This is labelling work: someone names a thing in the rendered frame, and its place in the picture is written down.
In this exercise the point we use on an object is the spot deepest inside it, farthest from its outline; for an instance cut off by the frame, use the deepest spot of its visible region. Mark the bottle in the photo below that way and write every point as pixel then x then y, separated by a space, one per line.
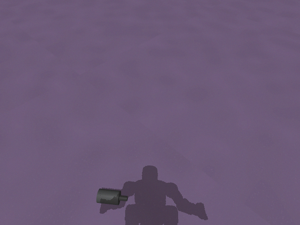
pixel 110 196

